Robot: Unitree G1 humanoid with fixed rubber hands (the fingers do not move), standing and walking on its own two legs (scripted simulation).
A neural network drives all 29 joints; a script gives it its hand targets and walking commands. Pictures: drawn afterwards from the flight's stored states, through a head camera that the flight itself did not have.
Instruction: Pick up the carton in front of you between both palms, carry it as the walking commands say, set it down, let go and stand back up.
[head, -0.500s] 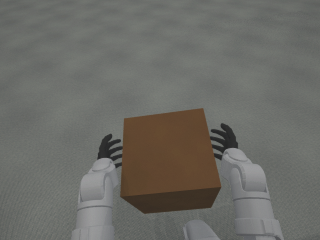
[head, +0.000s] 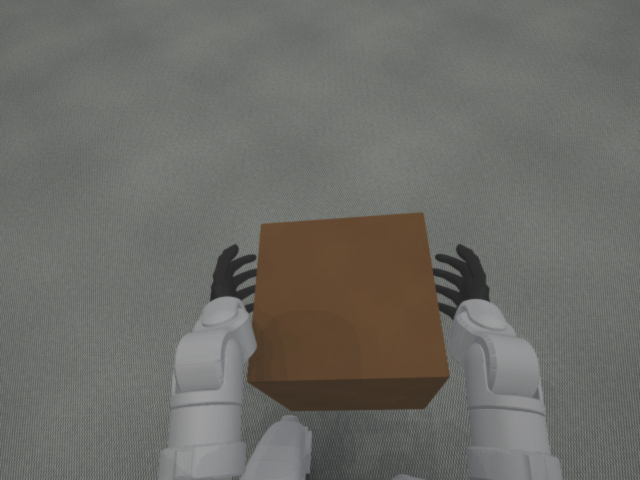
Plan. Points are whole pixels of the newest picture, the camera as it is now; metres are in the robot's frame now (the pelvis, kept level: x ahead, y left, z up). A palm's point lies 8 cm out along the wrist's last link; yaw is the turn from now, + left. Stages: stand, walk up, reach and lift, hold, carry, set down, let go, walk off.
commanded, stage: carry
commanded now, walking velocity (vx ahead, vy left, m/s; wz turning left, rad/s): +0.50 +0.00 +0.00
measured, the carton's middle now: (349, 324) +0.32 +0.02 -0.06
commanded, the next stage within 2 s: none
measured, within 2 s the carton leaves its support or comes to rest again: neither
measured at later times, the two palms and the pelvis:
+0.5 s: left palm (272, 99) +0.59 +0.14 +0.12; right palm (482, 107) +0.57 -0.15 +0.12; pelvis +0.27 +0.01 +0.02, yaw -2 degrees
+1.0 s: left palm (284, 28) +0.82 +0.16 +0.10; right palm (448, 29) +0.81 -0.14 +0.10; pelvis +0.57 +0.01 +0.00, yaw -2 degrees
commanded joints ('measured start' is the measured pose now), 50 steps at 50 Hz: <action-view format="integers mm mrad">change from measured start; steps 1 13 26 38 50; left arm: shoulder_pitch -560 -505 -410 -218 -165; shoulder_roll -887 -849 -740 -909 -843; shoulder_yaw -699 -613 -632 -681 -730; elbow -107 -33 -239 -462 -577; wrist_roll -252 -147 -174 -255 -263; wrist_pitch -51 -5 176 337 407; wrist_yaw -207 -184 -172 -274 -282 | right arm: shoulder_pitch -584 -553 -444 -263 -178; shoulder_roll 863 822 727 926 839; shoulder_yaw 649 654 666 742 746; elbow -102 -88 -251 -457 -556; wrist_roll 190 185 219 252 279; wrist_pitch -31 8 211 368 434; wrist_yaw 100 114 117 174 208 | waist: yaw -21 -110 -86 -69 -110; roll -179 37 73 -179 203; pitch -538 -454 -453 -339 -475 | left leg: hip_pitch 135 886 567 60 908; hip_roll -26 268 119 31 327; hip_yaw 61 -337 126 141 -387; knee -157 -726 -500 -322 -784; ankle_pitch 122 538 596 169 12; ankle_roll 23 178 12 -64 140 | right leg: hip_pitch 337 -391 378 505 -50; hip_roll -301 -120 -72 -324 -88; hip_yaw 262 128 -65 139 -55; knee -127 454 -237 -413 459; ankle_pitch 609 -187 158 351 107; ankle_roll -145 106 85 -23 138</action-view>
